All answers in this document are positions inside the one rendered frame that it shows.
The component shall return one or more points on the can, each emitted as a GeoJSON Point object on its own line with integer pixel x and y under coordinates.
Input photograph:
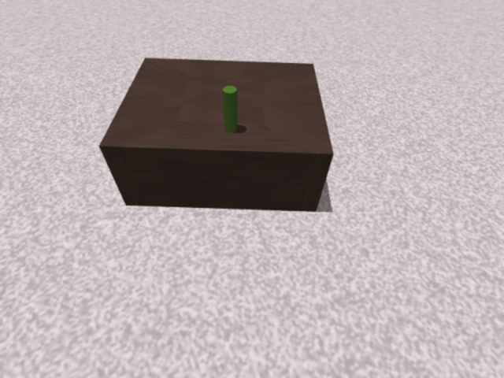
{"type": "Point", "coordinates": [230, 108]}

